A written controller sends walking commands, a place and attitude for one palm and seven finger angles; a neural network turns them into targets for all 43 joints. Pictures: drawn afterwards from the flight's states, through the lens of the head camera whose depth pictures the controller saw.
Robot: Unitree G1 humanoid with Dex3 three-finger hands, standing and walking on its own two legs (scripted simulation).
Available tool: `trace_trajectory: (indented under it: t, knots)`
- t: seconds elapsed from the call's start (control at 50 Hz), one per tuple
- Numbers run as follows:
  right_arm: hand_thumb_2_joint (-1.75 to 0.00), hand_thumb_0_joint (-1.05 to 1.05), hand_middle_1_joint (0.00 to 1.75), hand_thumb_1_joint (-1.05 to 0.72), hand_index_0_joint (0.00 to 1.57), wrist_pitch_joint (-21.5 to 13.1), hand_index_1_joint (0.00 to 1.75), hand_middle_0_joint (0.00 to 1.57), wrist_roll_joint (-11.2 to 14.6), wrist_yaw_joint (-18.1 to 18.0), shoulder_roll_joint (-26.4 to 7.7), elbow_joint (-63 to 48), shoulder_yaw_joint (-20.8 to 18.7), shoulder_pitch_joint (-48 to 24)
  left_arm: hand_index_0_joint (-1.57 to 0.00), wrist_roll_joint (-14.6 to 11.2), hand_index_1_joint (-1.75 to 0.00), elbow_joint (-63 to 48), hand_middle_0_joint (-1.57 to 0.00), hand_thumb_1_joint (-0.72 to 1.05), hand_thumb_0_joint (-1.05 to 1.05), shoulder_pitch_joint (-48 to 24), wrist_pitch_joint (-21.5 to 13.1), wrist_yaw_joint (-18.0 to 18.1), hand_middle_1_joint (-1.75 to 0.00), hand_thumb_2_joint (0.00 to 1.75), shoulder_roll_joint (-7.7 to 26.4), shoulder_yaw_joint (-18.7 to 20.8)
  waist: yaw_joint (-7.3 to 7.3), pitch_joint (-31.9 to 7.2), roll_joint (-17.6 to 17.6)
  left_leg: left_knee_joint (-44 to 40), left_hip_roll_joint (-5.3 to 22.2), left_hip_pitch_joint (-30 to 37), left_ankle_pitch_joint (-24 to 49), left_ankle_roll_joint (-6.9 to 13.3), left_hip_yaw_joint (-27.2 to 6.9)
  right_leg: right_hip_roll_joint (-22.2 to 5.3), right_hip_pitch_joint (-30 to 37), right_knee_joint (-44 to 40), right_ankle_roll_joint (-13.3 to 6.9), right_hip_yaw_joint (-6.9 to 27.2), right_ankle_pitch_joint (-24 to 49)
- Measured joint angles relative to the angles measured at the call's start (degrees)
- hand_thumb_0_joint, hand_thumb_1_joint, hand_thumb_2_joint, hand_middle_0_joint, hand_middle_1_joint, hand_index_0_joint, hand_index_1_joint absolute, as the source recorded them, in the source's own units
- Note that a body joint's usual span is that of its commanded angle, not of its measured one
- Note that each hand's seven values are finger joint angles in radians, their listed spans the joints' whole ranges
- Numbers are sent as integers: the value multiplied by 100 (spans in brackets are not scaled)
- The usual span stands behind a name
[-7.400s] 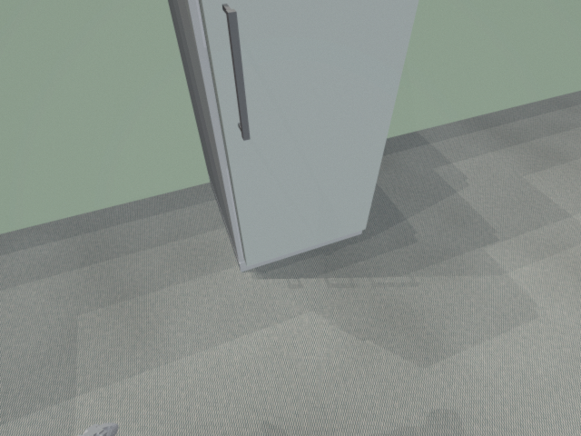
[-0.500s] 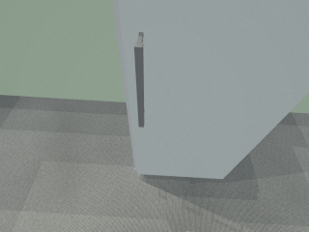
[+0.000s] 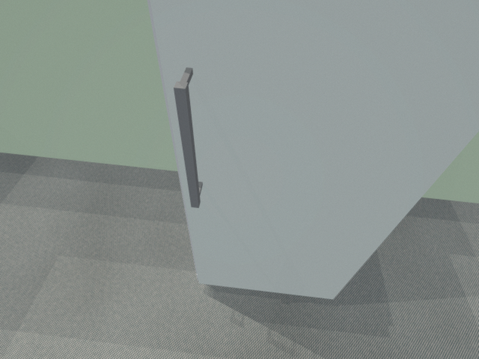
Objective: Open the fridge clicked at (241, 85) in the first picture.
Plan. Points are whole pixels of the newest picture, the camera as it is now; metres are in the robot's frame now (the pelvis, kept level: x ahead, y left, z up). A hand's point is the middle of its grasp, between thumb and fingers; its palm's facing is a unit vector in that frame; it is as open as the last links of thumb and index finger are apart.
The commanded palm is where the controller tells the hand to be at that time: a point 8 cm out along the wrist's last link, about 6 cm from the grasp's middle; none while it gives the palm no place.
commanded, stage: come to a stop and stand still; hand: left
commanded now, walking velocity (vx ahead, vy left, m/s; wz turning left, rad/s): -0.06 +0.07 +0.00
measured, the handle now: (192, 149) +0.45 +0.14 +0.09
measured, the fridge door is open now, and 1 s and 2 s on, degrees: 0 0 0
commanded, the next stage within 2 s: look again from close up in 1.18 s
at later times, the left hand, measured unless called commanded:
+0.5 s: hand out of the picture +0.03 +0.19 -0.17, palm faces +0.00 -0.97 -0.23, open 7.4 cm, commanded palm none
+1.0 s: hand out of the picture -0.01 +0.17 -0.18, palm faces +0.00 -0.99 -0.16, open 7.4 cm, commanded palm none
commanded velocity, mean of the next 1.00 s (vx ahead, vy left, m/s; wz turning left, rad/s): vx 0.00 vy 0.00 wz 0.00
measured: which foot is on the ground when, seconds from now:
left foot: down 0.00-1.00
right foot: down 0.00-1.00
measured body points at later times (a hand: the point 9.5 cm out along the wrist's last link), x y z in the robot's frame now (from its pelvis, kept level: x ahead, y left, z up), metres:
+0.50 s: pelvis -0.01 +0.01 +0.00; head -0.01 +0.00 +0.45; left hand +0.03 +0.24 -0.15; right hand -0.02 -0.20 -0.17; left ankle -0.01 +0.09 -0.74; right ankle +0.00 -0.09 -0.74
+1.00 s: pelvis +0.00 +0.02 +0.00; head +0.02 +0.01 +0.45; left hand -0.01 +0.23 -0.16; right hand -0.01 -0.20 -0.16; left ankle -0.01 +0.09 -0.74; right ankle +0.00 -0.09 -0.74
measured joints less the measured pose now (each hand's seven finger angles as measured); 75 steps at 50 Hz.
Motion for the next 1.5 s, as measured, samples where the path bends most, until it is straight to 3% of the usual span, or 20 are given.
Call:
trace_trajectory:
  t: [0.16, 0.24, 0.34, 0.6, 1.12, 1.5]
  knots:
    - [-90, 0, 30, -94, 20, 87, 30, 20, -8, 43, -79, 33, -34, 24, -20, 19, -30, 85, -20, 91, 0, 108, 13, 33, -30, 90, -8, 1, -44, 39, 127, -81, -28, 0, 87, -38, 23, -29, -86, 97, -45, 22, -11]
    - [-90, 0, 30, -93, 20, 135, 30, 20, 5, 141, -201, -182, -38, 184, -20, 18, -30, -22, -21, 91, 0, 211, -128, 130, -30, 90, -57, -75, -146, 2, 328, 433, 71, -280, -146, -118, -62, 61, -183, 218, -56, -25, -24]
    - [-90, 0, 30, -92, 19, 76, 30, 20, -36, 170, -182, -293, 4, 501, -20, 2, -30, -118, -21, 90, 0, 156, -108, 87, -30, 90, -23, -104, -257, -109, 363, 473, -38, -236, -167, 74, -48, -50, -214, 438, 5, -6, -152]
    - [-90, 0, 30, -91, 19, -31, 30, 20, -55, 157, -3, 26, 207, 850, -20, -40, -30, -223, -20, 92, 0, -121, -106, 54, -30, 90, -2, -117, -270, -127, 306, -28, -167, -41, 87, 150, 76, -142, -166, 190, 101, 130, 21]
    - [-90, 0, 30, -92, 19, -134, 30, 20, -9, 35, 35, 410, 180, 498, -20, -20, -30, 346, -20, 91, 0, 186, -99, 48, -30, 90, -297, -184, -144, 24, 149, -257, -170, 256, 32, 156, 95, -116, 124, -50, 146, 168, -10]
    - [-90, 0, 30, -92, 19, -142, 30, 20, -12, 28, 167, 507, 196, 589, -20, -26, -30, 305, -20, 91, 1, 81, -99, 72, -30, 90, -178, -131, -172, 45, 155, -316, -157, 338, -3, 127, 92, -97, 189, -78, 128, 170, -65]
